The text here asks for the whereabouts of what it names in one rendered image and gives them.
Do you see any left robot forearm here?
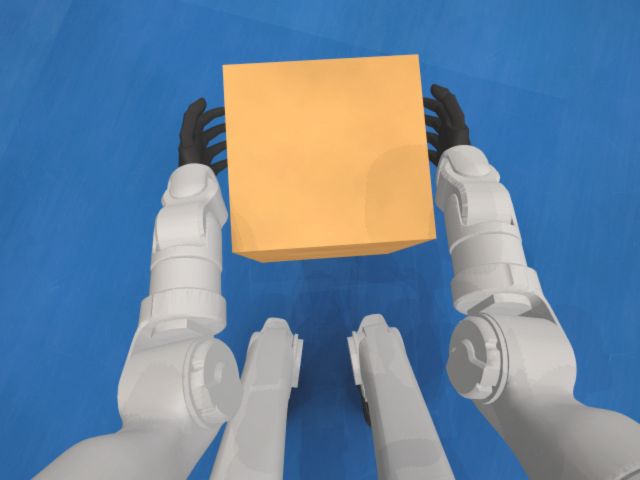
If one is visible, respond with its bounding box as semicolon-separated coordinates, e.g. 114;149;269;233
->
117;163;228;416

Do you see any carton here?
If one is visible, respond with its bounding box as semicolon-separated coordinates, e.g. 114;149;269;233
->
223;54;436;263

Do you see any left robot upper arm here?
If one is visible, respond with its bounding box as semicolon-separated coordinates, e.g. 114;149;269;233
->
31;336;244;480

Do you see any robot left shin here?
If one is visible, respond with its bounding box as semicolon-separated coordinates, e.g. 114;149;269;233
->
246;318;293;398

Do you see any robot left thigh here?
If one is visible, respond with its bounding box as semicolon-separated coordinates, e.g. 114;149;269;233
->
209;327;303;480

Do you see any right robot hand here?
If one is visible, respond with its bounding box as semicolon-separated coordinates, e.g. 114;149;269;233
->
423;84;471;167

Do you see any right robot upper arm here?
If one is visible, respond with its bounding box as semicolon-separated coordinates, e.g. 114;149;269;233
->
446;313;640;480

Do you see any right robot forearm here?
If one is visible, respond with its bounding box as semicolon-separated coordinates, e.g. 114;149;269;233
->
435;145;577;385

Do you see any left robot hand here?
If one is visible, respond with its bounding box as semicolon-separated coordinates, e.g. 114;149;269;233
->
178;98;228;176

